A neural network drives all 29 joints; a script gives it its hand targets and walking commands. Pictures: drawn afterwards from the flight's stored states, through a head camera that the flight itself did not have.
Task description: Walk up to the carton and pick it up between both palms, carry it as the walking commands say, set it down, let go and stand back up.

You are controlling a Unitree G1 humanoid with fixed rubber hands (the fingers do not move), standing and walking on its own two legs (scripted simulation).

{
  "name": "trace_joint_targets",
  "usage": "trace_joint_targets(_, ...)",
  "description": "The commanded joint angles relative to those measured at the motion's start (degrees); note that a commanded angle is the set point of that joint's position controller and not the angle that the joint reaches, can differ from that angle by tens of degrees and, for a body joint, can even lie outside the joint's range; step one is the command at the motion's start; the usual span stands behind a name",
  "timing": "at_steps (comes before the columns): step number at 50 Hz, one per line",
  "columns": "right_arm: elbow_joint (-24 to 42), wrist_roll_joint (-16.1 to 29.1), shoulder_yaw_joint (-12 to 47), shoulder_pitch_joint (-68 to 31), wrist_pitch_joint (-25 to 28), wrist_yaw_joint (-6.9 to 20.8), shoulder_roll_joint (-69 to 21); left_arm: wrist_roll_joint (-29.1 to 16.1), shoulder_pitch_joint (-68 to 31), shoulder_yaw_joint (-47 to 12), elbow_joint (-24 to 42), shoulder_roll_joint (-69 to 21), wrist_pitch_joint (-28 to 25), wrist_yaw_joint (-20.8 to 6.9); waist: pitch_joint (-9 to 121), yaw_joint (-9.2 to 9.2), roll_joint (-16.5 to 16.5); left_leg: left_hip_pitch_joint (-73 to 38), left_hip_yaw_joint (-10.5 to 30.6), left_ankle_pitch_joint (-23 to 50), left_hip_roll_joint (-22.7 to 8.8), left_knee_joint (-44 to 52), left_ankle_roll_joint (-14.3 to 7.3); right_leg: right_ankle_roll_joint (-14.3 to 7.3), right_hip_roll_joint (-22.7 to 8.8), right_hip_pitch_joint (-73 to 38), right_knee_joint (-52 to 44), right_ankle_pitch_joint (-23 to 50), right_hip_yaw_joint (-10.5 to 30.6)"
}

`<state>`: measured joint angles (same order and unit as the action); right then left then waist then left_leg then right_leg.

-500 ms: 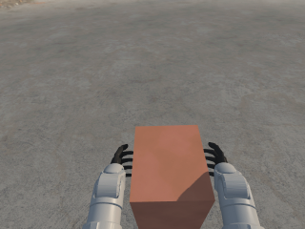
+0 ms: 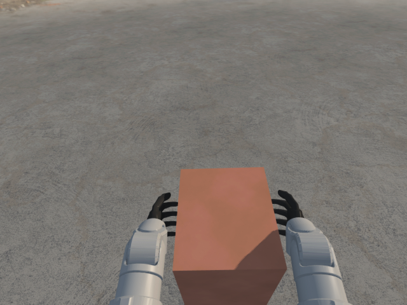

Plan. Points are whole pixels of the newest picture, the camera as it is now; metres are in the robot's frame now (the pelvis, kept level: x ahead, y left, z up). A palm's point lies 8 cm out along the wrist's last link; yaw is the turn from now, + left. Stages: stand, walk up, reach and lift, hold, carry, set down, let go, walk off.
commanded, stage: hold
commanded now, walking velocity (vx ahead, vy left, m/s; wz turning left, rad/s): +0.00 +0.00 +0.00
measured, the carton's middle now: (223, 239) +0.32 +0.00 -0.04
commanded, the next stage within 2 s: carry in 0.14 s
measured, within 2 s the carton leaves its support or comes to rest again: neither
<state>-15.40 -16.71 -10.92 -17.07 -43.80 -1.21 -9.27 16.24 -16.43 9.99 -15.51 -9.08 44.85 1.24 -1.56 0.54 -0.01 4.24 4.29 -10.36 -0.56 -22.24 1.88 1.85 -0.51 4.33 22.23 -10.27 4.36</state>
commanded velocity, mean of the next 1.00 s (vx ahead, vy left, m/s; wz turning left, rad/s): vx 0.00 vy -0.04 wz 0.00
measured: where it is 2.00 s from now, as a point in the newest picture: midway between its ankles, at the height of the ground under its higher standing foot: outside the picture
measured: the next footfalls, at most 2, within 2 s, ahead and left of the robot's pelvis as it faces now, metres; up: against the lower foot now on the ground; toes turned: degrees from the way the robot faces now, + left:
none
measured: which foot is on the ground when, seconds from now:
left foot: down 0.00-1.00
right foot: down 0.00-1.00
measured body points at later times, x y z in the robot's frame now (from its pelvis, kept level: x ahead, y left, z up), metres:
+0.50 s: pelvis -0.02 -0.04 -0.02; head +0.00 -0.03 +0.43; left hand +0.29 +0.10 +0.05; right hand +0.29 -0.18 +0.05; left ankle +0.02 +0.11 -0.74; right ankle +0.03 -0.14 -0.74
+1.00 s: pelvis -0.03 -0.01 -0.02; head -0.06 -0.01 +0.43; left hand +0.25 +0.13 +0.07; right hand +0.26 -0.15 +0.08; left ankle +0.02 +0.12 -0.74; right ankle +0.03 -0.14 -0.74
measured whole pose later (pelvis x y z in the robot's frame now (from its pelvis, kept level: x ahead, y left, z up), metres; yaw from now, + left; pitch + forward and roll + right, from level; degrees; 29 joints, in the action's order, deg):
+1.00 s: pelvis -0.03 -0.01 -0.02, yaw +0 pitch +3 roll +0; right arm 12.1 -7.9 -4.1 -14.7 -72.2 -7.7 -8.7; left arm 8.3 -13.0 4.9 13.4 -8.3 73.3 8.3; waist 8.2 0.2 0.4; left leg 24.2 -0.4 -12.3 -1.3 -33.1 0.8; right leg 0.9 1.0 24.9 32.8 -11.2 3.9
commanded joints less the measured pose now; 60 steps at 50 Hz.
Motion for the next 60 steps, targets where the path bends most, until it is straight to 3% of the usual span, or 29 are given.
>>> trace_joint_targets(1,2.77,15.80,29.06,-25.98,2.69,14.68,-58.13,-16.39,-29.99,-29.22,5.49,-55.48,-3.96,-14.86,14.21,-0.03,-0.07,-2.02,-1.31,4.38,6.87,3.70,-1.23,-1.32,6.90,-2.33,-3.76,3.28,-1.15)
trace_joint_targets(6,2.60,15.74,28.95,-26.11,2.73,14.73,-58.12,-16.33,-30.09,-29.10,5.32,-55.55,-3.99,-14.84,14.23,-0.06,-0.09,-1.92,-1.33,4.21,6.84,3.71,-1.23,-1.34,6.90,-2.25,-3.76,3.07,-1.17)
trace_joint_targets(7,3.22,17.54,31.66,-29.11,2.75,14.28,-57.09,-17.69,-31.03,-31.60,5.28,-55.89,-3.77,-14.32,13.90,-1.31,0.28,4.49,0.51,-1.00,-5.85,-0.81,-1.89,-1.96,-3.38,9.03,2.44,-0.85,-1.83)
trace_joint_targets(8,2.18,17.56,30.64,-28.66,2.49,13.98,-56.89,-17.90,-31.49,-31.16,6.06,-55.00,-3.67,-13.83,16.08,-1.22,-1.69,7.42,4.53,-6.27,-8.85,-0.35,-2.69,-2.09,-2.44,9.59,5.02,-3.73,-1.18)
trace_joint_targets(10,3.54,18.29,31.42,-28.72,1.85,13.14,-56.85,-19.46,-33.11,-32.40,7.87,-54.82,-2.83,-13.33,17.34,-1.39,-4.37,12.02,7.26,-12.70,-11.80,0.15,-3.46,-1.79,-1.99,12.58,9.04,-3.36,-1.69)
trace_joint_targets(11,5.00,18.95,32.38,-28.71,1.07,12.63,-57.05,-20.62,-33.77,-33.86,9.66,-54.79,-2.05,-13.06,17.93,-1.50,-5.76,12.35,8.07,-11.11,-12.76,-0.76,-3.81,-1.46,-1.88,14.83,11.01,-1.87,-1.95)
trace_joint_targets(13,8.69,20.89,34.79,-28.12,-1.14,11.40,-57.18,-23.52,-34.86,-37.52,14.52,-54.34,0.18,-12.27,21.09,-1.54,-7.64,11.04,8.11,-0.91,-13.84,-4.89,-4.63,-1.26,-1.83,17.74,13.74,1.59,-2.43)
trace_joint_targets(15,12.31,22.87,37.26,-26.52,-3.81,10.22,-56.83,-25.93,-33.87,-40.54,18.61,-53.45,2.81,-11.42,24.38,-1.46,-7.64,9.66,6.05,9.65,-13.53,-9.68,-4.50,-1.76,-1.82,17.78,13.61,3.61,-2.81)
trace_joint_targets(17,17.20,25.30,39.90,-25.07,-7.20,9.30,-55.90,-28.34,-32.14,-42.35,22.72,-52.09,6.03,-10.54,26.38,-1.34,-4.18,11.46,1.92,12.61,-10.97,-15.06,-2.89,-3.21,-3.22,14.78,12.43,10.61,-0.86)
trace_joint_targets(18,19.56,26.44,41.11,-24.56,-9.01,9.02,-55.63,-29.19,-31.17,-42.66,24.43,-51.24,7.74,-10.15,27.08,-1.25,0.44,14.62,-2.36,9.49,-7.30,-19.91,-1.26,-4.56,-6.16,11.72,10.24,16.98,3.20)
trace_joint_targets(19,21.83,27.70,42.50,-24.35,-10.89,8.94,-55.51,-29.59,-29.79,-42.63,25.85,-50.62,9.47,-9.79,26.77,-1.11,5.48,19.62,-5.63,-0.38,-3.32,-23.42,0.16,-6.25,-9.56,8.43,7.54,22.37,8.42)
trace_joint_targets(20,24.31,29.34,43.83,-24.81,-12.71,9.04,-55.37,-29.75,-28.54,-42.66,27.43,-50.74,11.10,-9.41,26.20,-0.96,9.85,21.99,-6.99,-14.73,-0.86,-24.13,0.26,-8.24,-12.98,7.83,4.43,25.74,13.46)
trace_joint_targets(21,27.64,31.56,45.63,-26.35,-14.29,9.14,-55.63,-30.44,-28.59,-43.29,30.73,-50.94,12.66,-9.02,25.82,-0.87,10.54,22.38,-6.66,-20.41,-0.71,-23.59,-0.44,-9.26,-13.48,6.94,3.97,27.67,14.86)
trace_joint_targets(23,32.45,35.27,48.12,-31.89,-16.98,8.80,-55.07,-32.38,-32.75,-44.15,35.27,-51.13,15.49,-7.99,27.43,-1.22,9.66,17.91,-7.90,-13.43,-0.69,-14.59,-1.92,-8.19,-11.11,7.07,6.21,28.65,10.55)
trace_joint_targets(25,31.97,36.22,47.74,-32.81,-19.28,8.28,-54.64,-33.31,-34.25,-44.04,35.80,-50.02,18.30,-7.26,29.53,-0.86,6.76,12.36,-8.05,-5.37,-0.54,-10.81,-2.58,-6.00,-7.51,9.74,8.05,21.49,5.17)
trace_joint_targets(27,31.00,35.58,46.43,-25.94,-21.79,8.48,-54.59,-32.25,-27.32,-42.83,35.14,-50.38,20.84,-7.41,30.57,-0.71,2.19,8.01,-4.88,-0.84,-4.09,-9.53,-3.26,-4.88,-5.26,13.29,9.24,13.00,2.40)
trace_joint_targets(28,30.94,35.44,46.12,-24.95,-22.85,8.70,-54.56,-31.82,-25.90,-42.56,34.75,-50.95,21.83,-7.65,29.74,-0.56,-0.60,8.44,-1.86,1.45,-7.30,-8.57,-3.86,-4.31,-3.85,14.69,10.00,7.47,0.90)
trace_joint_targets(29,30.87,35.14,45.76,-23.56,-23.82,8.92,-54.76,-31.55,-24.92,-42.60,34.85,-51.53,22.71,-7.92,28.46,-0.48,-2.97,10.50,-0.04,0.00,-9.40,-6.54,-4.14,-3.87,-2.75,14.31,9.87,3.20,-0.12)
trace_joint_targets(30,31.18,34.88,45.57,-22.70,-24.67,9.14,-55.16,-31.50,-24.25,-42.82,34.82,-52.17,23.47,-8.21,26.61,-0.44,-3.35,12.49,-0.06,-3.05,-9.62,-5.48,-3.94,-3.92,-2.64,14.20,8.93,1.48,-0.16)
trace_joint_targets(32,31.72,34.74,45.28,-24.21,-25.92,9.42,-55.72,-32.36,-26.22,-43.25,34.84,-52.76,24.55,-8.70,23.31,-0.71,-0.91,14.54,-2.83,-7.07,-6.81,-6.86,-3.02,-4.56,-4.18,15.56,5.46,0.55,2.14)
trace_joint_targets(35,31.46,34.75,44.80,-24.71,-27.06,9.62,-56.59,-33.28,-27.06,-43.15,34.52,-53.73,25.71,-9.17,22.12,-1.20,2.72,11.67,-5.03,-5.20,-3.86,-9.70,-2.58,-4.98,-6.56,19.55,0.89,-2.95,5.93)
trace_joint_targets(41,31.34,34.73,44.20,-24.98,-27.65,9.69,-57.30,-33.88,-27.49,-43.20,34.51,-55.26,26.59,-9.43,21.39,-0.72,-0.46,13.53,-1.00,-10.13,-6.57,-3.62,-3.75,-4.01,-3.20,18.99,4.11,-5.69,1.73)
trace_joint_targets(45,30.98,34.32,43.86,-24.49,-27.57,9.64,-57.70,-34.30,-28.12,-43.86,34.63,-55.86,26.59,-9.49,21.39,-0.60,-2.18,14.98,-0.02,-11.82,-7.27,-1.91,-3.95,-3.80,-2.60,17.42,5.76,-4.09,0.61)
trace_joint_targets(60,31.17,33.90,44.68,-23.81,-26.08,9.17,-58.71,-34.84,-27.49,-44.20,34.89,-56.19,25.29,-9.65,22.58,-0.68,0.02,11.63,-0.75,-6.08,-5.59,-4.71,-4.12,-4.02,-4.33,16.49,5.64,-0.70,1.70)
